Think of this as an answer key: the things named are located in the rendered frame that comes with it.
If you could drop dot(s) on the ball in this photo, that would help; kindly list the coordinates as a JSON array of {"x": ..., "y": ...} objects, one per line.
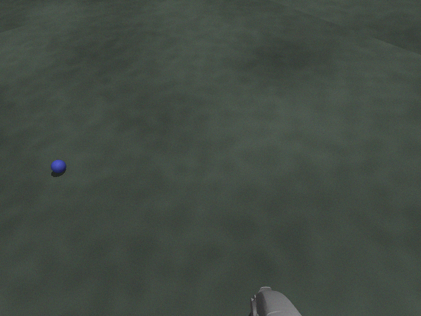
[{"x": 58, "y": 166}]

